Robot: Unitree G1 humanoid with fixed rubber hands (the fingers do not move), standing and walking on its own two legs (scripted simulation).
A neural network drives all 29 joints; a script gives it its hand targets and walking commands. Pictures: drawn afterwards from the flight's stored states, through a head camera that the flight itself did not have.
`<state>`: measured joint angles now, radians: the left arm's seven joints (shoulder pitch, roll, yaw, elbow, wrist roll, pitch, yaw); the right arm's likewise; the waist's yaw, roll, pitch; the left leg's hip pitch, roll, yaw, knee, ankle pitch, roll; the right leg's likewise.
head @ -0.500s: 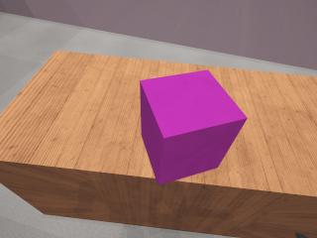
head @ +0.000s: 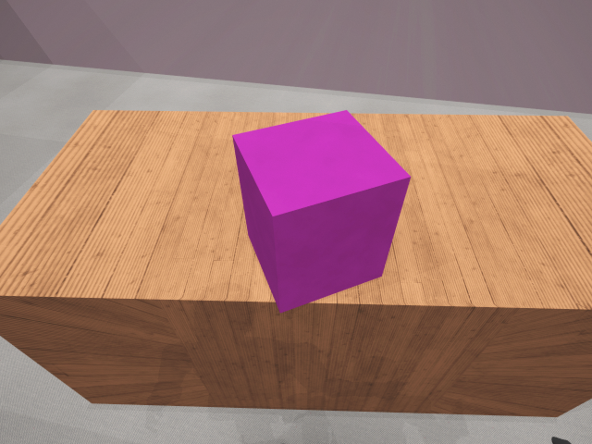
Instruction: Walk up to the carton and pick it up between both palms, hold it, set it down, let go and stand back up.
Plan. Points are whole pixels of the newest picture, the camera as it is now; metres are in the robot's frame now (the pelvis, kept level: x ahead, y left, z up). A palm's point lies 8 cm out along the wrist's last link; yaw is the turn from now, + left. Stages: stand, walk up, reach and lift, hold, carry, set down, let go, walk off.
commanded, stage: walk up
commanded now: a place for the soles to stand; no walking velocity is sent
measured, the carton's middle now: (313, 211) +0.50 +0.02 +0.02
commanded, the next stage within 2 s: none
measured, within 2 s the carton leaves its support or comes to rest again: neither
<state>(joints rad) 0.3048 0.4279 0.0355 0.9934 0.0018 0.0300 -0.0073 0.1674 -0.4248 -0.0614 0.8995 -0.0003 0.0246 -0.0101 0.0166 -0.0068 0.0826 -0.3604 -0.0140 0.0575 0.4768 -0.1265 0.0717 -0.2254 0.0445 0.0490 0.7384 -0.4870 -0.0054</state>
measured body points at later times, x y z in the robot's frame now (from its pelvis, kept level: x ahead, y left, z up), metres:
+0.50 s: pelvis -0.05 +0.00 +0.01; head -0.04 +0.01 +0.46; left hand +0.00 +0.33 -0.11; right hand +0.03 -0.33 -0.09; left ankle -0.04 +0.08 -0.73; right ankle -0.01 -0.12 -0.72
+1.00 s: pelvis +0.07 -0.03 +0.00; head +0.11 -0.01 +0.45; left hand +0.12 +0.31 -0.11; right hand +0.12 -0.37 -0.09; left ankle -0.04 +0.08 -0.73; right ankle +0.13 -0.15 -0.72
